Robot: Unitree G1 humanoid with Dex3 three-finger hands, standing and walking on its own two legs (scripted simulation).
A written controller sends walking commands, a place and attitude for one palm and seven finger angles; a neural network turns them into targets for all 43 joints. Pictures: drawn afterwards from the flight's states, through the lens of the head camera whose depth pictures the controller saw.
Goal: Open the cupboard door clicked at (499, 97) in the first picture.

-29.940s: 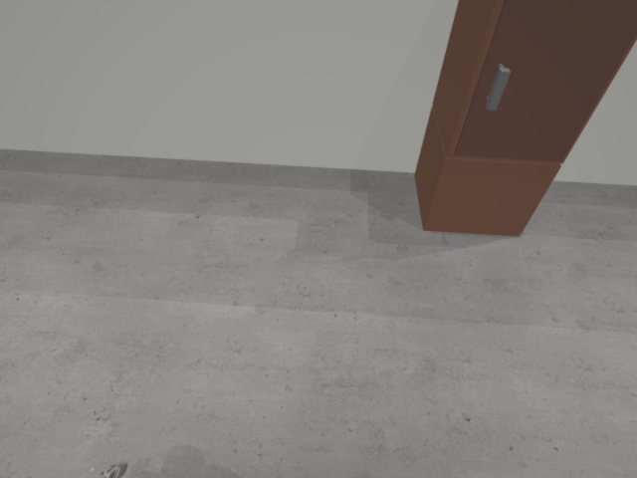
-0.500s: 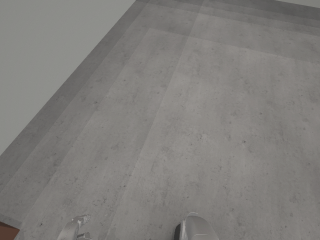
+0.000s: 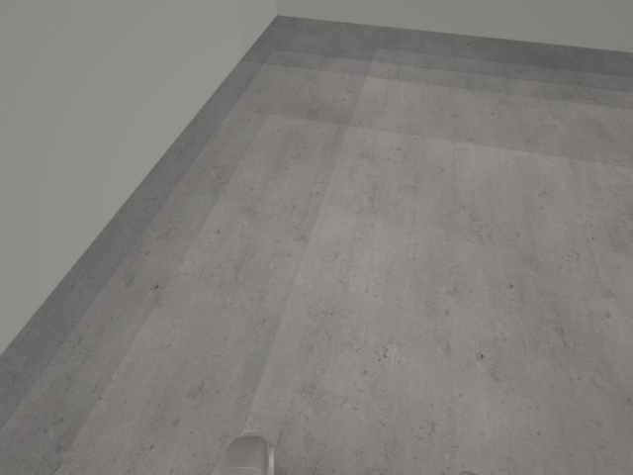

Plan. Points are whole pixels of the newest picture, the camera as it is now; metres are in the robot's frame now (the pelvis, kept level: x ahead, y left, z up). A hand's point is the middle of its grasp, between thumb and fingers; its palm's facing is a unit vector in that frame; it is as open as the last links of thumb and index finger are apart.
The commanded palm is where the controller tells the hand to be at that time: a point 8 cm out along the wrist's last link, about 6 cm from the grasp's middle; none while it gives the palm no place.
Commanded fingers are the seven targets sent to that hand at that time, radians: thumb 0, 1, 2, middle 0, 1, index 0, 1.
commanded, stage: walk to a spot facing it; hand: left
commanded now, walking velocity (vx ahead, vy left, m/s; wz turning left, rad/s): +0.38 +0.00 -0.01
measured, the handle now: out of the picture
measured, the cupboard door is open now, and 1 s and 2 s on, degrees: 46 46 46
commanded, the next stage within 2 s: turn to face it in 0.32 s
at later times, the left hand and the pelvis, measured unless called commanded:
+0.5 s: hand (220, 347) +0.34 +0.20 -0.17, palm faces -0.09 -0.97 -0.23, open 7.3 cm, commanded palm none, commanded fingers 0.00 0.90 0.90 -0.20 -0.30 -0.20 -0.30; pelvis +0.25 +0.01 +0.00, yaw -7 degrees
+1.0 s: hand (246, 299) +0.45 +0.18 -0.20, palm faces +0.19 -0.97 -0.17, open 7.3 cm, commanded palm none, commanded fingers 0.00 0.90 0.90 -0.20 -0.30 -0.20 -0.30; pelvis +0.37 -0.02 -0.02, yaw +10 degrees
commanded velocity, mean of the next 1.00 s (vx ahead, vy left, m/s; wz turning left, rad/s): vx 0.11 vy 0.00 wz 0.24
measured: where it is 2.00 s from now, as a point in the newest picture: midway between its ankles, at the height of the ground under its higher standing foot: (363, 406)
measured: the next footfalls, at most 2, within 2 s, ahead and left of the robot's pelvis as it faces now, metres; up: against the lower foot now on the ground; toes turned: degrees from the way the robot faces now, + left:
left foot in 0.16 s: +0.22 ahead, +0.12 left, +0.00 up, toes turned +6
right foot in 0.58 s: +0.41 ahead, -0.15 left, +0.00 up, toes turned -12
